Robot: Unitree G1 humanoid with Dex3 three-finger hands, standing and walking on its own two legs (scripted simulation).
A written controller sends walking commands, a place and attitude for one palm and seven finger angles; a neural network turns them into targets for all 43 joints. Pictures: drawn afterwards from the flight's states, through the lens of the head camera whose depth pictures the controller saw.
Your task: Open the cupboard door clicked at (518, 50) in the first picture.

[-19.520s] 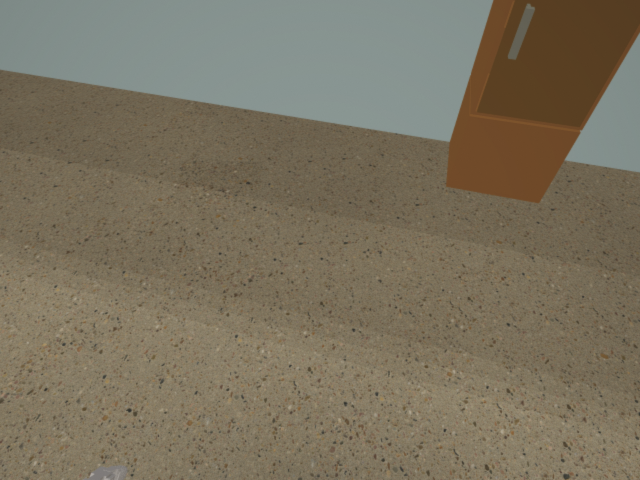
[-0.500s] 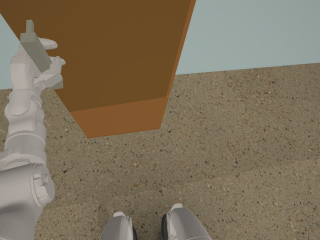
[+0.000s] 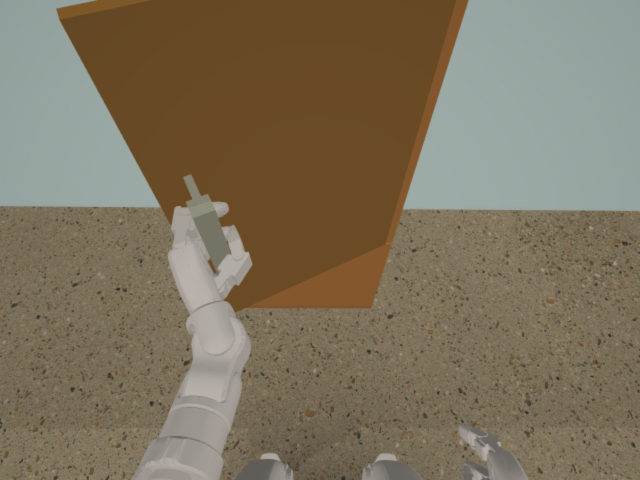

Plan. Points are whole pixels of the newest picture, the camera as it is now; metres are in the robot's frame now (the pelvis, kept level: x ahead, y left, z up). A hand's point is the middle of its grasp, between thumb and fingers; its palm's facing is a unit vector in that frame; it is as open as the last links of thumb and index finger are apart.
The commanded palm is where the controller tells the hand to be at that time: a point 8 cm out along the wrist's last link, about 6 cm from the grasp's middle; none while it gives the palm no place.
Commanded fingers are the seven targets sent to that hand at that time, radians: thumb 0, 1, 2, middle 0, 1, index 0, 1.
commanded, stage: pull the door open along its arc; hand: left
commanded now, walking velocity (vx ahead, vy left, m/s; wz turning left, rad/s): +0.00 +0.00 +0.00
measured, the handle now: (210, 231) +0.41 +0.17 +0.04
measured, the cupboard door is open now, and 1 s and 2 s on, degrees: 27 45 48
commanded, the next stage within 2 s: open thumb and fingers to let go in 0.26 s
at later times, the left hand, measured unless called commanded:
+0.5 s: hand (296, 314) +0.30 +0.05 +0.04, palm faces +0.44 -0.90 -0.04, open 6.5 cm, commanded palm +0.25 +0.09 +0.04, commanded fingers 0.00 0.34 0.66 -0.36 -1.29 -0.36 -1.29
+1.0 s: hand (291, 317) +0.30 +0.05 +0.04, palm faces +0.43 -0.90 -0.01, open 13.8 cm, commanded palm +0.25 +0.09 +0.04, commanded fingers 0.00 -0.50 0.30 -0.21 -0.65 -0.21 -0.65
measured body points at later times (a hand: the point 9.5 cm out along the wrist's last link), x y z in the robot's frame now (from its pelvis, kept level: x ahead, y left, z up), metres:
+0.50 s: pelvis -0.01 -0.04 +0.00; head +0.05 -0.06 +0.45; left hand +0.27 +0.09 +0.05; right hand +0.18 -0.25 -0.11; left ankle -0.01 +0.09 -0.68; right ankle +0.01 -0.11 -0.68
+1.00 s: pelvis -0.02 -0.04 +0.00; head +0.04 -0.06 +0.45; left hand +0.27 +0.10 +0.05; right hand +0.15 -0.26 -0.12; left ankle -0.01 +0.09 -0.68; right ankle +0.01 -0.11 -0.68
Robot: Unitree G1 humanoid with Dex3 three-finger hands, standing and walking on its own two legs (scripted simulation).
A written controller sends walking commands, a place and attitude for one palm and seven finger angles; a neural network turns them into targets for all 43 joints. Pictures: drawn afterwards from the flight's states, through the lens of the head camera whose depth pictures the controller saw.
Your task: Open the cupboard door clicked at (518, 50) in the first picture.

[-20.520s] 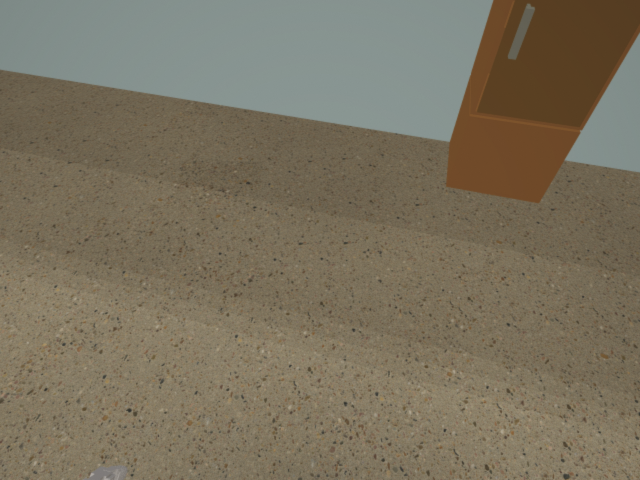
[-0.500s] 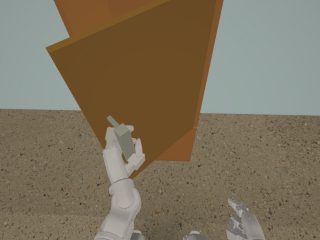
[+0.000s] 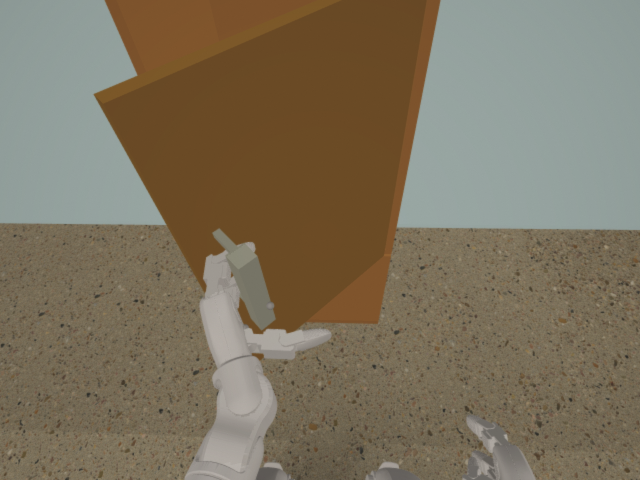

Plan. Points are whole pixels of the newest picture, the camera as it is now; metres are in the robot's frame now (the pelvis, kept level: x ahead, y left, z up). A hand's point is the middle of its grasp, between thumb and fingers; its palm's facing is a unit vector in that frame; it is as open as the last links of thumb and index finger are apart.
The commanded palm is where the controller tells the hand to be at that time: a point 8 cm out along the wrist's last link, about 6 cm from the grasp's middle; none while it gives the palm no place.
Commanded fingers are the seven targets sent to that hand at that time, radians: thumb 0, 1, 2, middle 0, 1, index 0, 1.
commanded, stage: open thumb and fingers to let go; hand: left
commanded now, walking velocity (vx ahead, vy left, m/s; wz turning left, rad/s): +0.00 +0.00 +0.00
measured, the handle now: (243, 280) +0.36 +0.12 +0.04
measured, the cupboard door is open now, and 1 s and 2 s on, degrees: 45 48 48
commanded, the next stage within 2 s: slide the hand sideways off the handle in 0.18 s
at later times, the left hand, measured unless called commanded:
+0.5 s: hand (270, 343) +0.27 +0.07 +0.04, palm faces -0.14 -0.99 -0.05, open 16.2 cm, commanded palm +0.26 +0.12 +0.04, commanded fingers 0.00 -0.50 0.30 -0.15 -0.30 -0.15 -0.30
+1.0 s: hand (241, 369) +0.24 +0.10 +0.04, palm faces -0.06 -1.00 -0.02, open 16.2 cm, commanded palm +0.22 +0.17 +0.04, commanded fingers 0.00 -0.50 0.30 -0.15 -0.30 -0.15 -0.30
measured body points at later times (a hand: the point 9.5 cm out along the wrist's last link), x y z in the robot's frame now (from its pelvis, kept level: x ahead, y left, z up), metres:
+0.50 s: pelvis -0.01 +0.02 -0.01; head +0.04 +0.00 +0.44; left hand +0.27 +0.13 +0.05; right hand +0.16 -0.20 -0.11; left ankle +0.01 +0.13 -0.68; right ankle +0.02 -0.07 -0.68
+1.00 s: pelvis +0.00 +0.02 -0.01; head +0.05 +0.01 +0.43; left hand +0.24 +0.16 +0.05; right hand +0.17 -0.20 -0.10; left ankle +0.01 +0.13 -0.68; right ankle +0.02 -0.07 -0.68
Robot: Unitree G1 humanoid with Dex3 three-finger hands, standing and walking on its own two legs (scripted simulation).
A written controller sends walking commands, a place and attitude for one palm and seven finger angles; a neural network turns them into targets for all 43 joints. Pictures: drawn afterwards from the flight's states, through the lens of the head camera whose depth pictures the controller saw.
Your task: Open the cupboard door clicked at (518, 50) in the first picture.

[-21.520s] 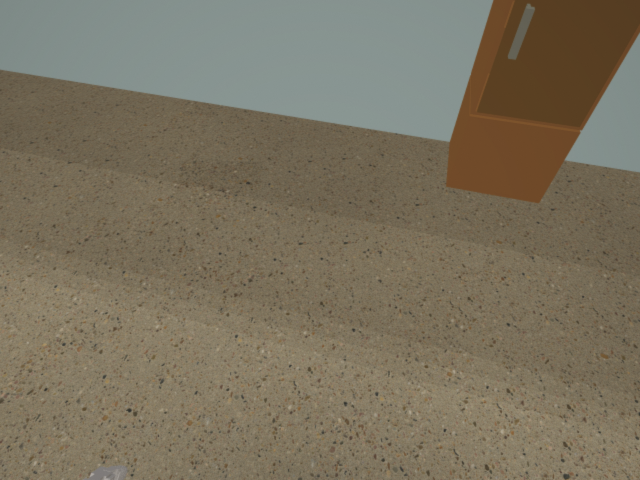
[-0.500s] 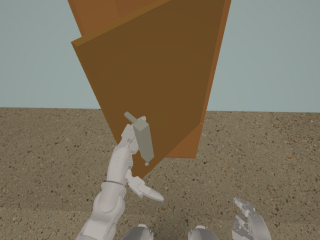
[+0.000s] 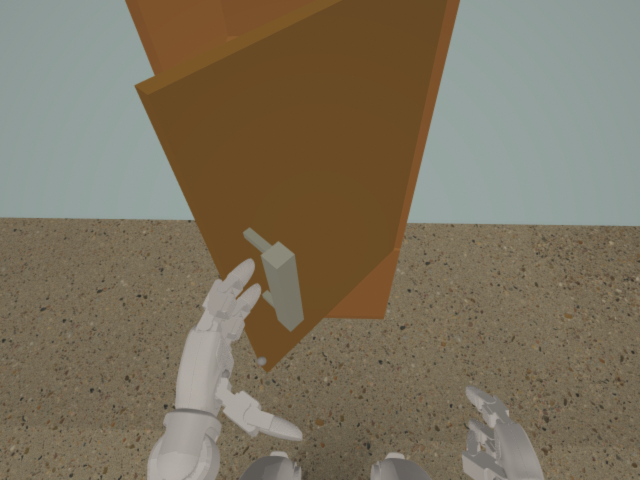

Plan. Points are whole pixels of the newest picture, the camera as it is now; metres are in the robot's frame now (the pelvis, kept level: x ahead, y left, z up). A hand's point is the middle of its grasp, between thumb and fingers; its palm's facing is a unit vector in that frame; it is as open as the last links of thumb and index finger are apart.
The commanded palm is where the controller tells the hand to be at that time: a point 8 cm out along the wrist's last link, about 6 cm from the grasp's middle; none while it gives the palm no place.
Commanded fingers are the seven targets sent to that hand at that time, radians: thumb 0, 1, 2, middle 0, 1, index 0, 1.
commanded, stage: slide the hand sideways off the handle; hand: left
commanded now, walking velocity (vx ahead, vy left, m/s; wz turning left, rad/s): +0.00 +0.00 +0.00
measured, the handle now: (273, 281) +0.35 +0.08 +0.05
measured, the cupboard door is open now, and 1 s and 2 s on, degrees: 48 48 48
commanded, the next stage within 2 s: draw the hand back to the body in 0.48 s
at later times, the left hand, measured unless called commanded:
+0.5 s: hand (215, 387) +0.22 +0.13 +0.05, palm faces +0.01 -1.00 -0.06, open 16.2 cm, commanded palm +0.19 +0.18 +0.05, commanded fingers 0.00 -0.50 0.30 -0.15 -0.30 -0.15 -0.30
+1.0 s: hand (156, 381) +0.20 +0.17 +0.11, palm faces +0.01 -1.00 -0.09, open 16.3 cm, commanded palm +0.17 +0.23 +0.12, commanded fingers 0.00 -0.43 0.33 -0.15 -0.30 -0.15 -0.30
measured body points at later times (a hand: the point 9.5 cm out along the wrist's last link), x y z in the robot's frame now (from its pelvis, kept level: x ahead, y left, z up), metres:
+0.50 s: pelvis +0.01 -0.01 -0.01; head +0.08 -0.03 +0.44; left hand +0.21 +0.18 +0.06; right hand +0.20 -0.24 -0.09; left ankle +0.01 +0.11 -0.66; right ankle +0.03 -0.09 -0.66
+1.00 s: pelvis +0.02 +0.00 +0.02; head +0.05 -0.02 +0.47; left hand +0.20 +0.22 +0.12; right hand +0.20 -0.22 -0.05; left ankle +0.01 +0.11 -0.66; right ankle +0.03 -0.09 -0.66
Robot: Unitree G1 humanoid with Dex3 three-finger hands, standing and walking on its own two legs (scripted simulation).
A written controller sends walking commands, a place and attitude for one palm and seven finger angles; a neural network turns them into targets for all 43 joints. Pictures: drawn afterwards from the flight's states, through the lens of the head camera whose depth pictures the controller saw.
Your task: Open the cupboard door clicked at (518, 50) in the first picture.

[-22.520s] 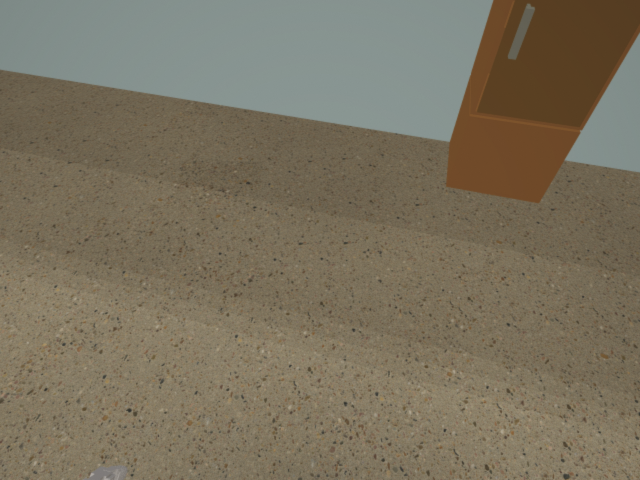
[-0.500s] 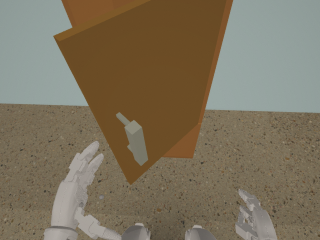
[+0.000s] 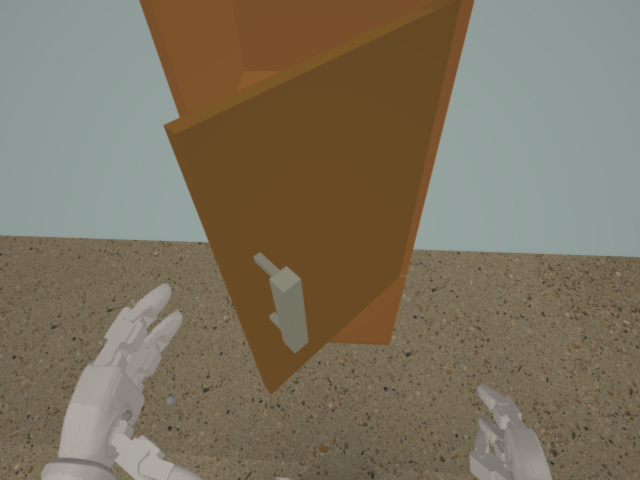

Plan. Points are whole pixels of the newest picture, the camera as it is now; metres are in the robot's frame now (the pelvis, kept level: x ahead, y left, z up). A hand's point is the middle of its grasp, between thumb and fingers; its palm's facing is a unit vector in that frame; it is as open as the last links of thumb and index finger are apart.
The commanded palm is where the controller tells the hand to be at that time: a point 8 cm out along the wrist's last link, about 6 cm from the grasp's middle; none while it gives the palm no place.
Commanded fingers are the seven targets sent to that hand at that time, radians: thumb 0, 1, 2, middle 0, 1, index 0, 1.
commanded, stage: draw the hand back to the body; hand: left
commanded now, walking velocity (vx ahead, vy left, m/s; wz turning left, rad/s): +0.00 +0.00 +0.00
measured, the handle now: (280, 303) +0.33 +0.08 +0.03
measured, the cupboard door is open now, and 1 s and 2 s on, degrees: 48 48 48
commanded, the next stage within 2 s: step back with the hand held close in 1.16 s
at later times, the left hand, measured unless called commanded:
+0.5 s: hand (63, 346) +0.21 +0.24 +0.16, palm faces +0.30 -0.87 -0.40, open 12.5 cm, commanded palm +0.16 +0.29 +0.18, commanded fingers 0.00 0.44 0.70 -0.18 -0.30 -0.18 -0.30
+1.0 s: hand out of the picture +0.21 +0.27 +0.21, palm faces +0.42 -0.81 -0.41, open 7.6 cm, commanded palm +0.16 +0.31 +0.23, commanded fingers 0.00 0.90 0.90 -0.20 -0.30 -0.20 -0.30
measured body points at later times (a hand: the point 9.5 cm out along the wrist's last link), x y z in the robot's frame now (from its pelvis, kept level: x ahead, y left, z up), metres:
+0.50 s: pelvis +0.02 +0.02 +0.05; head +0.01 +0.00 +0.50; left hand +0.18 +0.29 +0.18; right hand +0.20 -0.19 -0.03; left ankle -0.01 +0.11 -0.68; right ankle +0.01 -0.09 -0.68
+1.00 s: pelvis +0.02 +0.02 +0.06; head +0.00 +0.00 +0.51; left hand +0.18 +0.31 +0.23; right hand +0.20 -0.20 -0.02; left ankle -0.01 +0.11 -0.68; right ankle +0.01 -0.09 -0.68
